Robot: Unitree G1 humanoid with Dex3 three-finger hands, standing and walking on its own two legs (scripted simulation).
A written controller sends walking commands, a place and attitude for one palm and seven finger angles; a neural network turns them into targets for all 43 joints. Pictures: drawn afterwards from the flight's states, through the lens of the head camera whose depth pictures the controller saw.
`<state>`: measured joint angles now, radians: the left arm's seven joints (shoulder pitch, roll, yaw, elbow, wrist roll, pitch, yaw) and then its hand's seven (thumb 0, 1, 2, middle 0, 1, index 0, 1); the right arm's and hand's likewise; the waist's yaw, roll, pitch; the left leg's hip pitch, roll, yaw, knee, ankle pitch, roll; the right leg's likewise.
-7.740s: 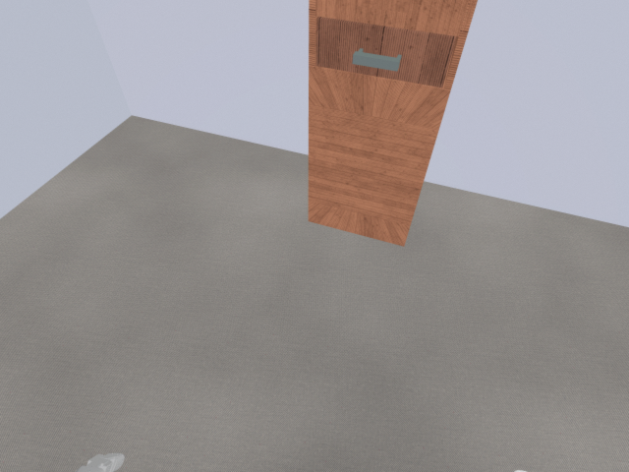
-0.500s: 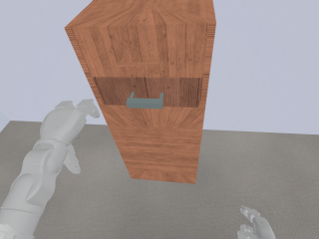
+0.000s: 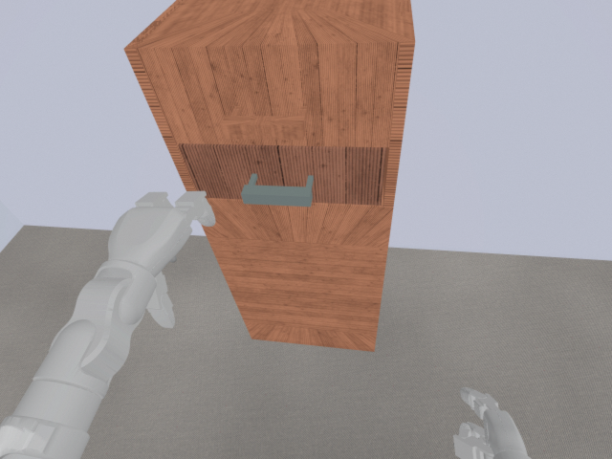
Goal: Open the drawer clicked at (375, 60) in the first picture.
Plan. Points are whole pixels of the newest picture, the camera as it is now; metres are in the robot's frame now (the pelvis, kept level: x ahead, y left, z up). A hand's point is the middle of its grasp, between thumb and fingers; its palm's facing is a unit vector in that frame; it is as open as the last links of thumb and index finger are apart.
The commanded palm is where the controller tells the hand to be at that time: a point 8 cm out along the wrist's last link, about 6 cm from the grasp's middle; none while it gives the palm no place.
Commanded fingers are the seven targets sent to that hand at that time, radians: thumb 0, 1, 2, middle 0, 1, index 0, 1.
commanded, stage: move the hooked fingers above the handle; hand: left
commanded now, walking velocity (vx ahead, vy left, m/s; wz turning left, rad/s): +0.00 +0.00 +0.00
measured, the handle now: (279, 187) +0.57 +0.14 +0.01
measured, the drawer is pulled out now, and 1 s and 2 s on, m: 0.00 0.00 0.00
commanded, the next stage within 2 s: none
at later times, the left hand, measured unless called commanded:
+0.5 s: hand (219, 220) +0.41 +0.19 +0.08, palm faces +0.01 -0.07 -1.00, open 13.9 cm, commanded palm +0.39 +0.19 +0.15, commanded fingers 0.00 -0.50 0.30 -0.30 -1.20 -0.30 -1.20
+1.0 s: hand (248, 203) +0.46 +0.16 +0.07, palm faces -0.04 -0.04 -1.00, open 13.9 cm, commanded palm +0.45 +0.16 +0.13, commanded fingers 0.00 -0.50 0.30 -0.30 -1.20 -0.30 -1.20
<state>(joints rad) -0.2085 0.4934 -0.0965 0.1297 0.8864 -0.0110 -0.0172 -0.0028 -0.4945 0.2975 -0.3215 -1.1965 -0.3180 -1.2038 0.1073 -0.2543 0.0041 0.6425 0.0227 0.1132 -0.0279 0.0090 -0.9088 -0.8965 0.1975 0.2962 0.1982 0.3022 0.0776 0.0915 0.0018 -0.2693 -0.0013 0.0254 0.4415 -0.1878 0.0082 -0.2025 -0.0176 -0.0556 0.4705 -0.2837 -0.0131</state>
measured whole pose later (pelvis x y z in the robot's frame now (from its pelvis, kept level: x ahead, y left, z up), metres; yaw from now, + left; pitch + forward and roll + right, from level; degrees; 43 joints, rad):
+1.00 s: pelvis +0.03 -0.01 -0.01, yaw -1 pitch +9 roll +1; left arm -0.64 0.38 -0.18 0.67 0.98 0.04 0.10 0.00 -0.49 0.30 -0.32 -1.20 -0.32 -1.20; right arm 0.23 -0.26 -0.05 0.68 0.03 0.15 -0.03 0.01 -0.91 -0.90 0.20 0.30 0.20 0.30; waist -0.01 0.06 -0.09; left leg -0.43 0.01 0.04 0.56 -0.28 -0.01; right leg -0.37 -0.01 -0.04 0.59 -0.37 -0.03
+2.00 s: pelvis +0.03 +0.00 -0.02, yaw -2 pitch +13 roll +0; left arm -0.90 0.35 -0.15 1.02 1.04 0.09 0.21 0.00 -0.49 0.30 -0.32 -1.20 -0.32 -1.20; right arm 0.29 -0.25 -0.06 0.68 0.02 0.12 -0.01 0.00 -0.91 -0.90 0.20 0.30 0.20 0.30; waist -0.09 0.05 -0.13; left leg -0.56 0.02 0.06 0.63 -0.30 0.01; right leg -0.50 0.00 -0.01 0.64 -0.37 -0.01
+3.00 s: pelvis +0.03 +0.00 -0.03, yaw -3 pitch +18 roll +0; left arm -0.86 0.37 -0.09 1.09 1.07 0.05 0.33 0.00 -0.49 0.30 -0.32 -1.20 -0.32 -1.20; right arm 0.36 -0.24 -0.07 0.72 0.00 0.10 -0.01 0.00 -0.91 -0.90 0.20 0.30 0.20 0.30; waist -0.13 0.05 -0.15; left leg -0.71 0.04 0.05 0.74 -0.34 0.01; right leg -0.64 0.02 -0.02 0.73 -0.40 -0.02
